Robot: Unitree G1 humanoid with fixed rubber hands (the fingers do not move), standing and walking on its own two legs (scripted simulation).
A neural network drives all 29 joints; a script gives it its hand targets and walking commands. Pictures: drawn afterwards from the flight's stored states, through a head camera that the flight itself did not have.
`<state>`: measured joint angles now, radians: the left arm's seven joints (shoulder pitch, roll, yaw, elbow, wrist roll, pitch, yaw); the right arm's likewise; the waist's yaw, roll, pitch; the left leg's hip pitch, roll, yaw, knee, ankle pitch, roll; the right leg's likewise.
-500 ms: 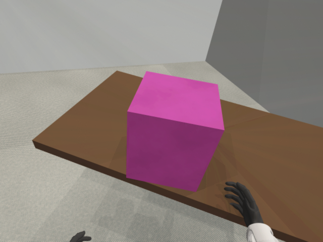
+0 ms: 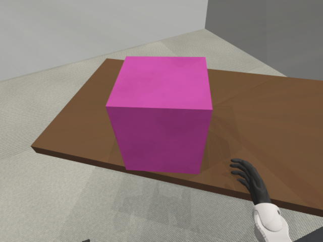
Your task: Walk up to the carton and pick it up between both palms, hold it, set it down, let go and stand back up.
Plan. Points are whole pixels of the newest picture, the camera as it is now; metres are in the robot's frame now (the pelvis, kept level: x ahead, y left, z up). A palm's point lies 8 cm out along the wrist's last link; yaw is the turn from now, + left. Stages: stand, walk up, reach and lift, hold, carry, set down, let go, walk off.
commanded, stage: stand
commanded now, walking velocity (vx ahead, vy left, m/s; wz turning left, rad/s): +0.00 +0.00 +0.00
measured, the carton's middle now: (163, 116) +0.45 +0.01 +0.09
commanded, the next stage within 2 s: none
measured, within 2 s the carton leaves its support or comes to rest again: neither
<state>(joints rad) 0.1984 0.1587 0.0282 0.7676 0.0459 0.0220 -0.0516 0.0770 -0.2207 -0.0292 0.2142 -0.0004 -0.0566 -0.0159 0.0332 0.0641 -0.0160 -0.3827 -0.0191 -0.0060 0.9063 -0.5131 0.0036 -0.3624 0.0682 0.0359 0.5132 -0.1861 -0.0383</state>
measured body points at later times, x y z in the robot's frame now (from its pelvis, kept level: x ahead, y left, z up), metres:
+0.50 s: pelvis +0.00 +0.01 -0.01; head +0.02 -0.01 +0.44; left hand +0.16 +0.22 -0.12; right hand +0.25 -0.20 +0.01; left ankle -0.05 +0.10 -0.73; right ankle +0.01 -0.11 -0.73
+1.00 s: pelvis +0.02 +0.00 -0.01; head +0.02 -0.02 +0.44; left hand +0.18 +0.20 -0.12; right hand +0.25 -0.21 +0.01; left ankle -0.05 +0.10 -0.73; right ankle +0.01 -0.11 -0.73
